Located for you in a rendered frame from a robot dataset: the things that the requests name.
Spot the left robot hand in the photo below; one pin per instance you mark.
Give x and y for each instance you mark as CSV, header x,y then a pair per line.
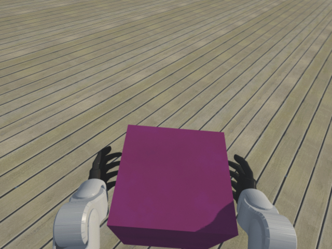
x,y
100,167

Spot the carton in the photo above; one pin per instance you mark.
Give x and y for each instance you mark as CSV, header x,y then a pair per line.
x,y
173,189

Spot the robot left forearm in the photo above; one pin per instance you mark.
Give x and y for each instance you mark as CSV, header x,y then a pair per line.
x,y
77,223

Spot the robot right forearm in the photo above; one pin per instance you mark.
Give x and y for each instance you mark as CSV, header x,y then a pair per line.
x,y
265,227

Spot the right robot hand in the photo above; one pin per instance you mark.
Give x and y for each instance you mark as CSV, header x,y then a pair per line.
x,y
244,177

